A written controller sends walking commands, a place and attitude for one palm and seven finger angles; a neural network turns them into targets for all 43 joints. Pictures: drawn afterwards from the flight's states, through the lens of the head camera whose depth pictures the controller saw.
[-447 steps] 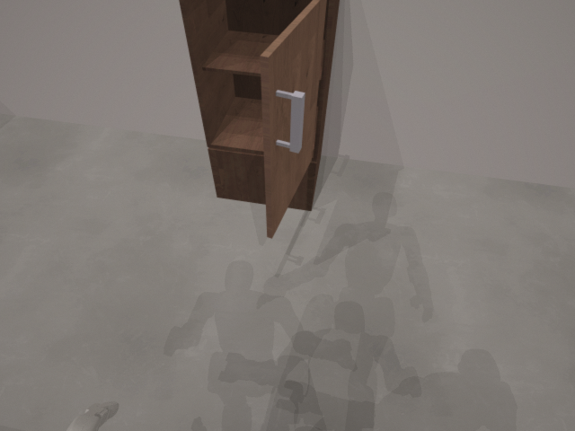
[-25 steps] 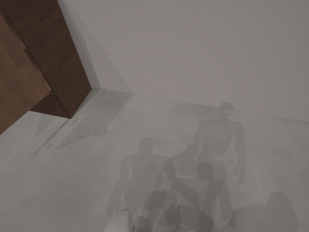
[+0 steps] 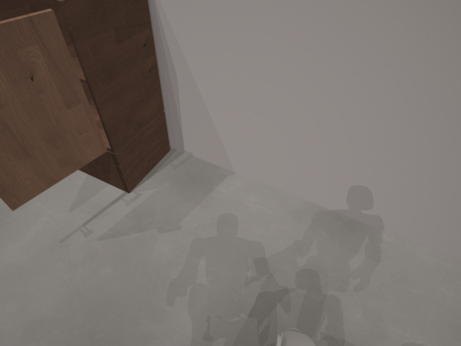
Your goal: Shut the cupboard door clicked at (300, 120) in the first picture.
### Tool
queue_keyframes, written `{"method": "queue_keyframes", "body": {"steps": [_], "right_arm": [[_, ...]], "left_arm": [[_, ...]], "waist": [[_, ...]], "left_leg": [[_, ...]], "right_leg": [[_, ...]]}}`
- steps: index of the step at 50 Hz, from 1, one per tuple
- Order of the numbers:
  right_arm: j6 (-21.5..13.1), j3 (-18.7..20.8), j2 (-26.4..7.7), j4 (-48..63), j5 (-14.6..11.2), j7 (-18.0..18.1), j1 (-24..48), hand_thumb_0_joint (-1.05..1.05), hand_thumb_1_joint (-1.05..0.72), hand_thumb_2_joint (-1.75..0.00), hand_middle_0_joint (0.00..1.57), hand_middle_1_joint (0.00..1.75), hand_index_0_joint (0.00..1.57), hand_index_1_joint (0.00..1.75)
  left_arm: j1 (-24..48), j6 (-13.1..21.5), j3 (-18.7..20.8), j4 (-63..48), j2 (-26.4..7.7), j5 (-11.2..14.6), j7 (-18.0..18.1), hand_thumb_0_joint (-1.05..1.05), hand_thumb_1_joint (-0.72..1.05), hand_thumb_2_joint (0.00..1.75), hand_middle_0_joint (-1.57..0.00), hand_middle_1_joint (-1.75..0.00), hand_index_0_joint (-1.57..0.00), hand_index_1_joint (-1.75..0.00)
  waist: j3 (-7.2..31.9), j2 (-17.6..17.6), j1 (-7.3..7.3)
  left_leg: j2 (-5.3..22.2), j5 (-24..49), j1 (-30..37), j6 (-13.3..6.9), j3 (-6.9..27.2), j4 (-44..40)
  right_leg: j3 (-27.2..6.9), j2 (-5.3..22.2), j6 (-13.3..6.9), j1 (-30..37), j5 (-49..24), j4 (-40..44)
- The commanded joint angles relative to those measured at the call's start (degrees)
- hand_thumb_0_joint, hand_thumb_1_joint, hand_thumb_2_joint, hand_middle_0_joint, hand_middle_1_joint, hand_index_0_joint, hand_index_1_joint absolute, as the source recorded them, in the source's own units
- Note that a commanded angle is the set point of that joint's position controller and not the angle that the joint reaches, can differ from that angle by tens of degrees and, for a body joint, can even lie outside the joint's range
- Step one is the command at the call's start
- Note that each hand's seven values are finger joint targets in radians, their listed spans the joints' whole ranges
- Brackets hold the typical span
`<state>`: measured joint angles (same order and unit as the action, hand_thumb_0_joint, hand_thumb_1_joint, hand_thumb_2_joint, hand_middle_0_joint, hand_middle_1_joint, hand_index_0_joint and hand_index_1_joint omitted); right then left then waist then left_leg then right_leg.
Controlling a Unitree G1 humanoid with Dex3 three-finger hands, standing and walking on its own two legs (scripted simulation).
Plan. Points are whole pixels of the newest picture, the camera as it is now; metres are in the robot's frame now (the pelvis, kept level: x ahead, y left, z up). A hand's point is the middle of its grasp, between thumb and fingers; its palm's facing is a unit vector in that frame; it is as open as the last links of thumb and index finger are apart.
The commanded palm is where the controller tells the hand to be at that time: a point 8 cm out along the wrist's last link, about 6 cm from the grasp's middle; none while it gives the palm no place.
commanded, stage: walk to a spot facing it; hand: left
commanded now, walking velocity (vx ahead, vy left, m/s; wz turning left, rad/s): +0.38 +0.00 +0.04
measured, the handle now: out of the picture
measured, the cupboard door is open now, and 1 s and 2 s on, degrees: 80 80 80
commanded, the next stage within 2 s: turn to face it in 0.64 s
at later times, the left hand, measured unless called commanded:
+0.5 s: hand (177, 316) +0.21 +0.12 -0.16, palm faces +0.15 -0.96 -0.24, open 7.2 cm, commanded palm none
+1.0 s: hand (140, 247) +0.36 +0.25 -0.18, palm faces +0.44 -0.88 -0.20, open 7.4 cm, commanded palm none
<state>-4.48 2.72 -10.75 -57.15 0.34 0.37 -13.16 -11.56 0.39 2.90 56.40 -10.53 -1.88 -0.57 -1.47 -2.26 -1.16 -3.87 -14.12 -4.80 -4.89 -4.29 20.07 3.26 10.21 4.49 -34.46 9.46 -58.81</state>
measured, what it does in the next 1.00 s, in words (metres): walks ahead, turning left: right foot, then left foot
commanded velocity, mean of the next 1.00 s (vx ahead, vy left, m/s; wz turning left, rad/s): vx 0.22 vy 0.00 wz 0.44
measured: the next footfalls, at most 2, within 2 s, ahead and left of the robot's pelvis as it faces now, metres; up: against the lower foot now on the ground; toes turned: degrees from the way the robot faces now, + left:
right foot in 0.22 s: +0.26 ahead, -0.16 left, +0.00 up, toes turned -7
left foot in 0.76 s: +0.43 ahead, +0.12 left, +0.00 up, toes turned +24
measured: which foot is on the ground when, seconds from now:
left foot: down 0.00-0.24, up 0.26-0.74, down 0.76-1.00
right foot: up 0.00-0.20, down 0.22-0.76, up 0.78-1.00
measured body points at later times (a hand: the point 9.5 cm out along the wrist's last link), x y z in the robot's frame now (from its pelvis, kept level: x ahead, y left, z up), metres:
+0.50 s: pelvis +0.22 -0.07 +0.00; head +0.23 -0.08 +0.45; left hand +0.20 +0.17 -0.14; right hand +0.24 -0.30 -0.16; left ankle +0.25 +0.09 -0.65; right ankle +0.22 -0.15 -0.74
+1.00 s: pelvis +0.37 +0.04 -0.01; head +0.39 +0.07 +0.44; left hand +0.34 +0.29 -0.16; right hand +0.55 -0.15 -0.14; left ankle +0.40 +0.11 -0.74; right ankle +0.43 -0.12 -0.65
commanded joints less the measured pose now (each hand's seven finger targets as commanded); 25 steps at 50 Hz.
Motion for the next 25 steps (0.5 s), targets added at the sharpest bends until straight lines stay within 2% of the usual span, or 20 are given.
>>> {"method": "queue_keyframes", "body": {"steps": [1, 5, 7, 8, 9, 10, 11, 12, 13, 14, 15, 16, 17, 19, 21, 24, 25], "right_arm": [[-0.5, 1.4, -6.7, 0.1, 0.4, 0.6, -7.5, 0.0, -0.9, -0.9, 0.2, 0.3, 0.2, 0.3], [-0.3, 1.5, -7.1, -1.5, 0.9, 0.9, -11.0, 0.0, -0.9, -0.9, 0.2, 0.3, 0.2, 0.3], [-0.2, 1.5, -7.9, -2.2, 1.2, 1.1, -11.1, 0.0, -0.9, -0.9, 0.2, 0.3, 0.2, 0.3], [-0.1, 1.5, -7.9, -2.5, 1.2, 1.0, -11.4, 0.0, -0.9, -0.9, 0.2, 0.3, 0.2, 0.3], [-0.1, 1.5, -8.3, -2.7, 1.0, 1.1, -10.9, 0.0, -0.9, -0.9, 0.2, 0.3, 0.2, 0.3], [-0.2, 1.5, -8.1, -2.8, 0.6, 0.9, -10.3, 0.0, -0.9, -0.9, 0.2, 0.3, 0.2, 0.3], [-0.5, 1.2, -5.6, -1.9, 0.0, 0.4, -11.3, 0.0, -0.9, -0.9, 0.2, 0.3, 0.2, 0.3], [-0.7, 0.8, -4.0, -0.8, -0.1, 0.4, -13.5, 0.0, -0.9, -0.9, 0.2, 0.3, 0.2, 0.3], [-0.1, 1.3, -6.3, -0.7, -0.2, 0.6, -11.1, 0.0, -0.9, -0.9, 0.2, 0.3, 0.2, 0.3], [0.0, 1.4, -4.9, -1.2, 0.0, 0.2, -8.0, 0.0, -0.9, -0.9, 0.2, 0.3, 0.2, 0.3], [0.5, 1.4, -3.8, -1.0, 0.3, -0.1, -5.4, 0.0, -0.9, -0.9, 0.2, 0.3, 0.2, 0.3], [1.3, 1.3, -2.5, -1.5, 0.7, -0.4, -5.7, 0.0, -0.9, -0.9, 0.2, 0.3, 0.2, 0.3], [2.2, 1.1, -1.2, -2.2, 1.0, -0.5, -7.4, 0.0, -0.9, -0.9, 0.2, 0.3, 0.2, 0.3], [3.3, 1.1, -0.1, -3.4, 1.2, -1.0, -10.3, 0.0, -0.9, -0.9, 0.2, 0.3, 0.2, 0.3], [4.0, 1.3, 0.2, -3.1, 1.3, -1.2, -9.4, 0.0, -0.9, -0.9, 0.2, 0.3, 0.2, 0.3], [4.3, 1.5, -0.1, -0.9, 1.2, -2.0, -4.6, 0.0, -0.9, -0.9, 0.2, 0.3, 0.2, 0.3], [4.3, 1.4, -0.2, 0.0, 1.1, -2.3, -2.5, 0.0, -0.9, -0.9, 0.2, 0.3, 0.2, 0.3]], "left_arm": [[3.7, 0.6, 0.8, -3.9, -3.5, 0.3, -0.5, 0.0, 0.9, 0.9, -0.2, -0.3, -0.2, -0.3], [9.8, 1.4, 0.5, -6.4, -3.0, 0.5, -0.7, 0.0, 0.9, 0.9, -0.2, -0.3, -0.2, -0.3], [9.3, 2.0, 0.6, -6.5, -3.2, 0.6, -0.8, 0.0, 0.9, 0.9, -0.2, -0.3, -0.2, -0.3], [7.4, 2.3, 0.8, -6.0, -3.9, 0.6, -0.7, 0.0, 0.9, 0.9, -0.2, -0.3, -0.2, -0.3], [1.4, 2.8, 1.2, -4.3, -4.6, 0.5, -0.7, 0.0, 0.9, 0.9, -0.2, -0.3, -0.2, -0.3], [-7.4, 3.5, 1.8, -1.2, -6.6, 0.3, -0.5, 0.0, 0.9, 0.9, -0.2, -0.3, -0.2, -0.3], [-16.2, 4.4, 3.3, 1.4, -12.1, -0.4, 0.2, 0.0, 0.9, 0.9, -0.2, -0.3, -0.2, -0.3], [-20.9, 4.1, 4.1, 2.7, -17.0, 0.3, 0.4, 0.0, 0.9, 0.9, -0.2, -0.3, -0.2, -0.3], [-17.0, 3.6, 3.9, 1.9, -15.0, 1.1, 0.8, 0.0, 0.9, 0.9, -0.2, -0.3, -0.2, -0.3], [-12.0, 3.6, 3.3, 1.2, -12.6, 1.0, 0.8, 0.0, 0.9, 0.9, -0.2, -0.3, -0.2, -0.3], [-8.5, 3.7, 2.4, 0.5, -9.7, 1.0, 1.0, 0.0, 0.9, 0.9, -0.2, -0.3, -0.2, -0.3], [-6.3, 3.9, 1.5, 0.2, -7.3, 1.0, 1.0, 0.0, 0.9, 0.9, -0.2, -0.3, -0.2, -0.3], [-5.2, 4.1, 0.9, 0.3, -5.4, 0.8, 1.1, 0.0, 0.9, 0.9, -0.2, -0.3, -0.2, -0.3], [-6.0, 4.5, 0.5, 1.2, -4.1, 0.6, 1.2, 0.0, 0.9, 0.9, -0.2, -0.3, -0.2, -0.3], [-6.9, 4.8, 0.5, 1.9, -3.4, 0.5, 1.4, 0.0, 0.9, 0.9, -0.2, -0.3, -0.2, -0.3], [-8.4, 5.3, 0.6, 2.8, -4.1, 0.5, 1.6, 0.0, 0.9, 0.9, -0.2, -0.3, -0.2, -0.3], [-9.1, 5.3, 0.6, 3.0, -4.4, 0.6, 1.6, 0.0, 0.9, 0.9, -0.2, -0.3, -0.2, -0.3]], "waist": [[-5.5, 7.3, 2.58], [-5.5, 8.0, 4.37], [-4.5, 8.8, 3.78], [-3.8, 7.6, 2.64], [-0.7, 5.5, -0.35], [4.0, 3.3, -4.11], [11.6, -6.8, -6.91], [16.5, -15.4, -5.91], [12.2, -8.9, -5.59], [6.9, -7.3, -4.77], [1.6, -1.8, -3.15], [-1.2, -1.6, -1.2], [-2.7, -2.5, 0.42], [-2.1, -4.4, 1.98], [-3.2, -6.1, 2.51], [-5.0, -4.1, 2.27], [-5.5, -4.4, 1.74]], "left_leg": [[16.8, 16.6, -0.4, -5.6, 10.6, -9.9], [17.6, 23.5, 4.7, -5.3, 10.2, -6.5], [18.0, 27.4, 5.2, -4.7, 10.1, -3.4], [17.6, 32.0, 3.7, -4.1, 9.8, -0.1], [16.1, 36.4, 3.1, -2.9, 8.4, 6.5], [13.5, 35.4, -1.7, -0.9, 6.6, 17.0], [7.8, 18.8, -15.1, 1.8, 2.1, 33.8], [1.0, -17.1, -26.3, 3.4, 2.3, 49.2], [5.1, -16.2, -27.7, 2.2, 7.0, 55.3], [7.6, -11.4, -30.0, 2.1, 6.7, 57.4], [9.2, -6.7, -30.8, 2.4, 7.1, 56.5], [10.3, -3.5, -28.5, 2.8, 7.1, 54.6], [10.4, -1.2, -27.0, 3.3, 6.6, 53.5], [10.5, 1.4, -26.2, 4.3, 5.2, 50.4], [11.2, 3.9, -28.4, 5.3, 4.3, 48.0], [12.2, 6.7, -31.8, 6.3, 3.0, 42.8], [12.4, 7.1, -32.5, 6.4, 2.2, 40.2]], "right_leg": [[-0.3, -0.3, 0.1, -2.7, -2.7, 8.7], [1.1, -2.6, -1.5, -0.6, -0.4, 18.6], [2.0, -4.2, -2.8, 4.4, 2.4, 23.0], [2.8, -5.8, -3.5, 9.5, 2.8, 25.3], [3.8, -7.3, -4.0, 17.4, 0.6, 28.7], [2.6, -7.0, -5.1, 30.4, -2.4, 30.8], [-11.6, 6.1, -9.3, 46.8, -5.4, 32.5], [-30.2, 18.7, -14.8, 53.7, -11.9, 38.2], [-28.5, 18.8, -16.2, 47.5, -4.0, 41.1], [-25.1, 16.4, -14.6, 40.6, 4.0, 43.4], [-19.9, 14.4, -12.7, 33.4, 5.5, 44.8], [-14.1, 12.1, -10.7, 26.6, 5.3, 46.2], [-9.5, 10.4, -9.5, 22.5, 5.0, 47.6], [-2.7, 8.0, -8.1, 20.9, 2.8, 48.5], [0.4, 7.6, -8.3, 20.5, 2.1, 49.9], [3.1, 8.1, -9.0, 22.3, 0.5, 51.2], [4.4, 8.1, -9.0, 23.5, -1.0, 51.1]]}}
